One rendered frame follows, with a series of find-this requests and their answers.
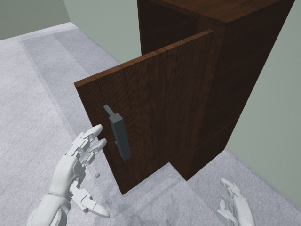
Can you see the robot left hand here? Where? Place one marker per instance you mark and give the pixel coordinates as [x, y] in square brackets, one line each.
[73, 165]

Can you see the cupboard door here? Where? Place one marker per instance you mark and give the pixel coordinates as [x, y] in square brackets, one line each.
[157, 95]

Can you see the handle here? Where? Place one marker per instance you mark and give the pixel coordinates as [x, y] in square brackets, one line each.
[119, 131]

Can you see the robot right hand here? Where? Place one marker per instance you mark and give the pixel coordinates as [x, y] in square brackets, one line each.
[239, 213]

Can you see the left robot forearm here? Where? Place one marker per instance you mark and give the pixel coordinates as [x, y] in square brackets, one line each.
[52, 211]

